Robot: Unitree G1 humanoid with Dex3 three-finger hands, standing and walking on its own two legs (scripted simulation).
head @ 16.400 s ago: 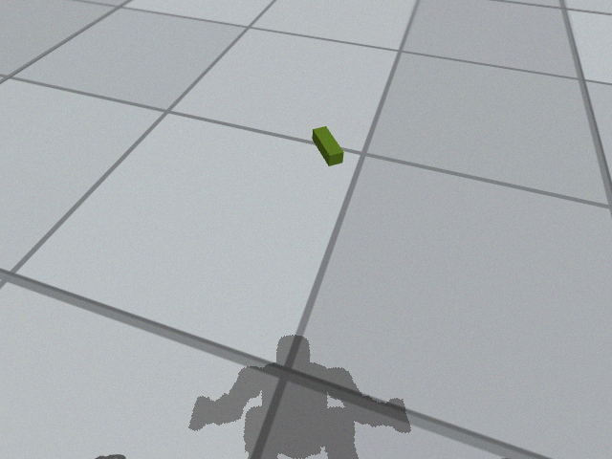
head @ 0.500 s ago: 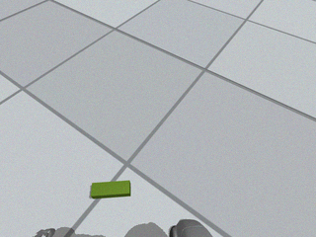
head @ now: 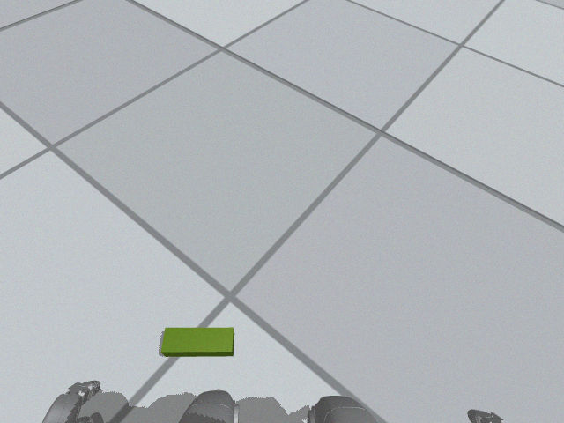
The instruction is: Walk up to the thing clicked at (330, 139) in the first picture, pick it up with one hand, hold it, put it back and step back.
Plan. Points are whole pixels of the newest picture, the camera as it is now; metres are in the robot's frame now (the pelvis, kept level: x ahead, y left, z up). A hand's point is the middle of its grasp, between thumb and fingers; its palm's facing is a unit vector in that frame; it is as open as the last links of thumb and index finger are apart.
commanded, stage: walk up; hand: left
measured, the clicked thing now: (199, 342) +0.37 +0.24 -0.72
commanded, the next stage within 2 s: none
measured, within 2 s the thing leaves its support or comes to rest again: neither
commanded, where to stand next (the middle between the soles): +0.00 -0.02 m, yaw +3 degrees
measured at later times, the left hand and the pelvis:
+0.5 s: hand out of the picture +0.06 +0.25 -0.14, palm faces +0.03 -0.95 -0.32, open 7.4 cm; pelvis -0.01 -0.01 +0.01, yaw +2 degrees
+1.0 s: hand out of the picture -0.05 +0.22 -0.14, palm faces +0.05 -0.90 -0.42, open 7.4 cm; pelvis -0.08 -0.06 +0.00, yaw +3 degrees
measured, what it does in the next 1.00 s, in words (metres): steps on the spot: right foot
